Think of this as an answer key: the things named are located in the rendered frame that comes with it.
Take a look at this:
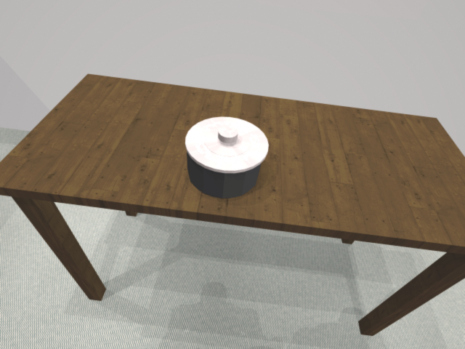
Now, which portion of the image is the knob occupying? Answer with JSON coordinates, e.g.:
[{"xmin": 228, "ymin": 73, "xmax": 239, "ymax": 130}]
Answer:
[{"xmin": 218, "ymin": 126, "xmax": 238, "ymax": 143}]

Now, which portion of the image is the pot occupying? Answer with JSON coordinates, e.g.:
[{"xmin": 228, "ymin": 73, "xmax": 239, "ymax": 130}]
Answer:
[{"xmin": 187, "ymin": 153, "xmax": 261, "ymax": 198}]

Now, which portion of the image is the table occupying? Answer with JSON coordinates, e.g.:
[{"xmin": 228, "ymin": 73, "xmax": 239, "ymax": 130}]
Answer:
[{"xmin": 0, "ymin": 74, "xmax": 465, "ymax": 336}]

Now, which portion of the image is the lid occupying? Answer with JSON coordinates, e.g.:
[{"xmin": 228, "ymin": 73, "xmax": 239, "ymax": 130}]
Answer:
[{"xmin": 185, "ymin": 117, "xmax": 269, "ymax": 173}]

